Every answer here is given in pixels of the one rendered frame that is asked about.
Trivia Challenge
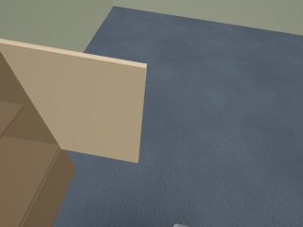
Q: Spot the cupboard door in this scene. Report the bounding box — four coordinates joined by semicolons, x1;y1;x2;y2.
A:
0;39;147;164

